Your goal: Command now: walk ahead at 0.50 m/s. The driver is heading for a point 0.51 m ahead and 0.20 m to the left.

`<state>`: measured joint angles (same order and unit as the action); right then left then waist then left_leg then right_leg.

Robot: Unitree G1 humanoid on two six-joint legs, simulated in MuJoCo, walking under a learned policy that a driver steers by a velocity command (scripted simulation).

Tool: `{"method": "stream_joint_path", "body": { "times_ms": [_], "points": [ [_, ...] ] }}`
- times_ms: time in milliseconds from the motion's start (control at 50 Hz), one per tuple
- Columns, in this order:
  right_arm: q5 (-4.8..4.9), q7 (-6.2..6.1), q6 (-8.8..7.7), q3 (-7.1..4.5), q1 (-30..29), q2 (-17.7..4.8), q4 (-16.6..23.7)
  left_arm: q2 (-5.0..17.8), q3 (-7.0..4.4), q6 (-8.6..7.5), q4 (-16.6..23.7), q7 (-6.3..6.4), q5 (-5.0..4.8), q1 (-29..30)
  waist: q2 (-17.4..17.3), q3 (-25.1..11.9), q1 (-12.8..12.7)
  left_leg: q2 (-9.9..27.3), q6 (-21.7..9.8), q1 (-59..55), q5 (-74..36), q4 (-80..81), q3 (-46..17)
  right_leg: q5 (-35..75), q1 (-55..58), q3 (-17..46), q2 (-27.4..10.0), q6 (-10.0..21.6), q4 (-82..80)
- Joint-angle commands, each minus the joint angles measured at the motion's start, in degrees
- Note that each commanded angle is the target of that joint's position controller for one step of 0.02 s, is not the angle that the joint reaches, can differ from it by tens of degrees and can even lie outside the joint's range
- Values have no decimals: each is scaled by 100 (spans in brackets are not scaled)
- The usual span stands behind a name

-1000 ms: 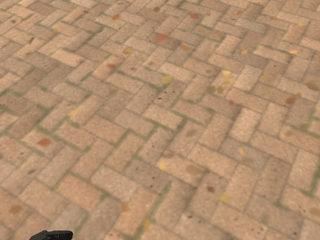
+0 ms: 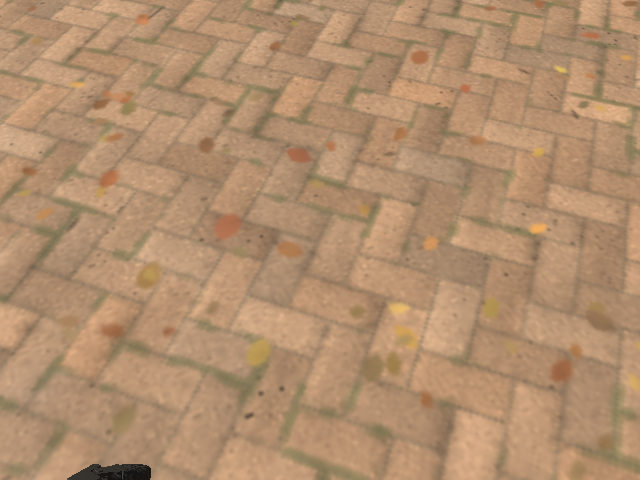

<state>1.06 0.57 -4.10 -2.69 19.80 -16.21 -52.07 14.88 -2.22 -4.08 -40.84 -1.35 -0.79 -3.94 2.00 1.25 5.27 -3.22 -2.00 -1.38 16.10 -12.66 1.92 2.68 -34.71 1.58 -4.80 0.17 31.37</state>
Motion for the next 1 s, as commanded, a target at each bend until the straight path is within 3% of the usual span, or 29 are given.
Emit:
{"method": "stream_joint_path", "body": {
  "times_ms": [20,40,60,80,100,120,140,160,180,200,260,300,400,500,560,580,600,620,640,660,680,700,720,740,800,860,920,1000],
  "points": [
    [30,-63,60,-256,149,-1054,116,529,-127,-132,530,-83,-13,495,-612,181,-166,1785,-794,-174,-2432,-69,-777,-419,89,-63,128,193,-267],
    [30,-78,87,-273,71,-1108,122,633,-173,-140,472,-86,-3,243,-677,27,-342,1772,-729,-252,-3116,-383,-736,-625,486,-158,242,286,-330],
    [43,-85,117,-260,-18,-1089,131,792,-271,-151,312,-64,25,-336,-643,-317,-695,1585,-615,-100,-3907,-1094,-620,-596,1411,-292,396,426,-514],
    [-9,-90,123,-176,-25,-898,188,1096,-412,-152,65,-9,65,-1276,-506,-995,-1116,1274,-440,545,-3719,-2260,-452,-432,2936,-112,185,642,-359],
    [-103,-59,43,7,410,-344,379,1677,-548,-132,-30,48,194,-2071,533,-2009,-1156,579,-75,2608,-1641,-4455,-124,-648,5329,1884,-1320,1333,-228],
    [-27,-29,-64,71,624,-215,286,1461,-503,-82,-124,43,100,-2272,1400,-2602,-1154,35,50,3824,1688,-5723,-601,-1580,5966,3785,-1996,1820,-1048],
    [135,-3,-126,-109,172,-853,352,1074,-373,-70,-91,56,72,-1997,787,-1772,-1245,383,-17,4375,1557,-6200,-972,-2151,5337,3257,-1801,1534,-1267],
    [192,4,-150,-135,-274,-907,492,911,-316,-71,-56,82,79,-1620,561,-1080,-1132,665,-50,4489,1048,-6116,-807,-2042,4546,2436,-1592,1314,-1417],
    [139,-15,-127,-142,-463,-832,519,754,-265,-91,-69,74,99,-1252,288,-607,-952,862,-14,4323,616,-5790,-729,-1731,3768,1862,-1358,1198,-1675],
    [82,-42,-52,-188,-426,-784,483,580,-219,-144,-65,64,120,-982,366,-363,-758,1031,18,4058,296,-5495,-771,-1422,3253,1396,-1165,1100,-1897],
    [81,-64,178,-163,-160,-420,414,553,-245,-269,-189,46,156,-719,340,-122,-466,1131,148,3624,-154,-5268,-780,-710,2527,551,-1030,1102,-2357],
    [55,-80,239,-178,-367,-380,528,650,-286,-303,-298,83,190,-747,199,14,-444,1139,216,3912,-601,-4932,-860,-306,2535,124,-1019,1113,-2462],
    [1,74,170,-121,-1147,-217,803,841,-338,-247,-478,196,162,-896,60,220,-678,1021,200,3864,-2000,-3251,-461,57,2770,-855,-816,918,-2557],
    [3,239,172,-74,-1930,-181,1250,1039,-427,-50,-736,236,29,-1365,-31,455,-943,905,-38,4195,-1647,-2437,-99,611,3834,-1158,-1155,842,-2209],
    [11,306,201,-183,-1718,-393,1386,1244,-491,94,-724,282,-37,-1241,210,135,-651,490,-334,3562,-794,-2368,332,2927,4231,-1369,-1220,661,-1300],
    [27,302,218,-274,-1289,-547,1326,1312,-508,148,-699,304,-49,-1171,302,-143,-381,259,-469,2974,-521,-2391,485,3748,4209,-1434,-1177,586,-614],
    [47,263,223,-430,-495,-801,1147,1326,-499,191,-671,320,-70,-1057,235,-554,86,10,-662,1854,-714,-2073,539,3864,3863,-1564,-998,429,477],
    [53,151,271,-643,454,-1246,912,1200,-437,162,-602,340,1,-1095,-170,-1070,506,249,-940,126,-853,-1831,-185,2522,2657,-1578,-759,163,2090],
    [48,70,255,-732,293,-1903,933,266,-152,12,-321,240,240,-1706,-1804,-1446,-248,1861,-2020,-1834,-911,-1504,-3302,-3100,-40,-1238,441,-268,4246],
    [-46,87,178,-577,366,-1493,1170,617,-159,-226,-320,156,35,-1336,-1142,-2368,74,2450,-2410,-2223,-1186,-671,-4822,-3904,-612,151,718,-251,5046],
    [-121,100,112,-464,108,-1130,1141,931,-248,-323,-238,111,-200,-816,-727,-1689,165,2292,-2060,-1723,-2371,-688,-3712,-3442,-897,295,376,-137,5003],
    [-77,98,69,-406,-242,-918,1152,861,-223,-352,-248,145,-156,-754,-382,-1158,-79,2033,-1797,-891,-3302,-845,-2796,-2997,-740,232,90,-83,4528],
    [-38,83,72,-343,-613,-693,1190,887,-258,-317,-340,200,-6,-716,-196,-774,-273,1807,-1579,-100,-3779,-822,-2158,-2777,-474,159,-112,-109,4087],
    [-100,54,76,-286,-815,-566,1250,943,-300,-236,-363,216,49,-774,-316,-663,-448,1682,-1494,529,-4145,-691,-1828,-2640,-5,174,-207,-124,3884],
    [-166,15,41,-300,-954,-714,1206,669,-261,9,-446,253,81,-1072,-354,-606,-727,1473,-1451,1293,-4923,-419,-1221,-2244,548,51,-141,-269,3140],
    [-126,-72,85,-296,-985,-757,1090,486,-182,74,-404,272,127,-822,-554,-673,-683,1198,-1229,1305,-4999,-435,-692,-1329,667,-42,-44,-352,1927],
    [-128,-124,174,-264,-862,-740,942,504,-157,55,-372,208,86,-412,-659,-748,-447,1111,-1038,1098,-4512,-466,-560,-374,932,-79,87,-347,943],
    [-151,-115,243,-193,-821,-648,707,630,-189,31,-339,136,112,-123,-718,-564,-366,1323,-969,814,-3868,-763,-874,-559,1049,4,169,-194,262]
  ]
}}
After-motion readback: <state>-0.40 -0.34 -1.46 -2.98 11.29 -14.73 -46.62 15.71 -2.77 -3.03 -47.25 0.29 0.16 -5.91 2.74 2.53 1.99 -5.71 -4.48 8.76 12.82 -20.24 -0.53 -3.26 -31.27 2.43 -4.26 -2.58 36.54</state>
